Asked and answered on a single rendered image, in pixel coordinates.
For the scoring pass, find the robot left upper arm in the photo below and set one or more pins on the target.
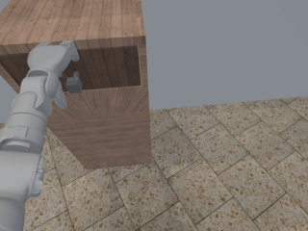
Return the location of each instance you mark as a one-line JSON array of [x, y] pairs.
[[21, 177]]

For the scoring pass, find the cabinet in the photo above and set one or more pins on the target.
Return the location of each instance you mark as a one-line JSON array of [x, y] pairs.
[[102, 127]]

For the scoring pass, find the robot left hand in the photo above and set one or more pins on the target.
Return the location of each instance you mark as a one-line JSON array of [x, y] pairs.
[[55, 58]]

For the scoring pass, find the drawer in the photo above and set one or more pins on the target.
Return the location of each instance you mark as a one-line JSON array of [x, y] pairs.
[[99, 68]]

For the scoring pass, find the handle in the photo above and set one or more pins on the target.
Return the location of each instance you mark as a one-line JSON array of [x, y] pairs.
[[74, 84]]

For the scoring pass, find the left robot forearm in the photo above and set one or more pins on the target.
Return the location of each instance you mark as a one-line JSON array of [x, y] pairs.
[[27, 119]]

